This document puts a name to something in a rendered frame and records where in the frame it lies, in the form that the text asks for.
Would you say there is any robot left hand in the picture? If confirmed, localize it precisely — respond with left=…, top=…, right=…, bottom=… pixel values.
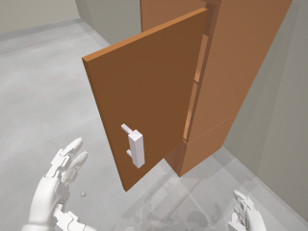
left=28, top=137, right=98, bottom=231

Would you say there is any handle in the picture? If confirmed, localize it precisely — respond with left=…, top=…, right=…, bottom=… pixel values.
left=121, top=123, right=145, bottom=168

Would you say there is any robot right hand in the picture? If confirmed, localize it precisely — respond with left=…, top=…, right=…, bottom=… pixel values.
left=228, top=190, right=267, bottom=231

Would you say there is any cupboard door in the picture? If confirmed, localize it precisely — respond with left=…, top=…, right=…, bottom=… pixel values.
left=82, top=8, right=208, bottom=192

